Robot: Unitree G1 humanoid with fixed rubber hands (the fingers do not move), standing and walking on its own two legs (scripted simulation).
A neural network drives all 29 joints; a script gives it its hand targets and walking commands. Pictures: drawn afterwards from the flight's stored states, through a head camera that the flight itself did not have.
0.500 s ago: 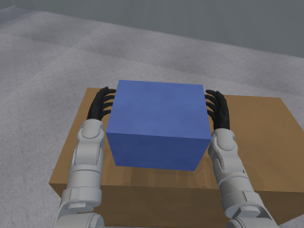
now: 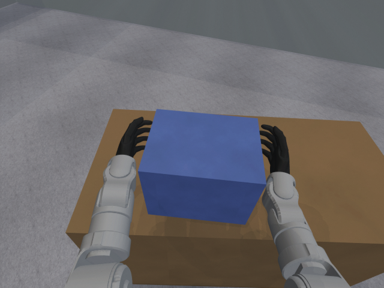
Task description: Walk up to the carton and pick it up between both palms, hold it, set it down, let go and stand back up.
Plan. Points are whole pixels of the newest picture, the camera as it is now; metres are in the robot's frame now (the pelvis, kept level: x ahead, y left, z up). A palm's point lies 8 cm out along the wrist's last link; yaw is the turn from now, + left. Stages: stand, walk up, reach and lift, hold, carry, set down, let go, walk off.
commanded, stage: set down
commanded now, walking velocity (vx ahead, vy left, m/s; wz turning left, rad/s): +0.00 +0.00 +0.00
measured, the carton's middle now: (201, 167) +0.38 -0.01 +0.04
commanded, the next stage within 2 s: none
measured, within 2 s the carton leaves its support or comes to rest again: neither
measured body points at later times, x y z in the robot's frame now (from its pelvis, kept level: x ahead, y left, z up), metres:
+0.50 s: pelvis -0.01 -0.01 +0.00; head +0.03 +0.02 +0.45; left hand +0.41 +0.15 +0.04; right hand +0.37 -0.17 +0.06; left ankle -0.02 +0.08 -0.75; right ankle -0.01 -0.12 -0.75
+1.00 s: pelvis +0.01 -0.01 +0.00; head +0.10 +0.02 +0.44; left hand +0.43 +0.15 -0.01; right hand +0.38 -0.17 +0.00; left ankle -0.02 +0.08 -0.75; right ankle -0.01 -0.12 -0.75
